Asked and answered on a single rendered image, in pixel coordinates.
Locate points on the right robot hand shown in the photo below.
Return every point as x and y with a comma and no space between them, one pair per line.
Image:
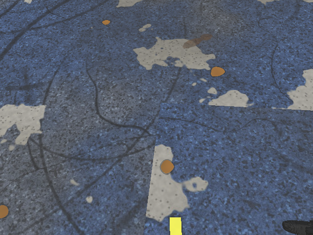
298,227

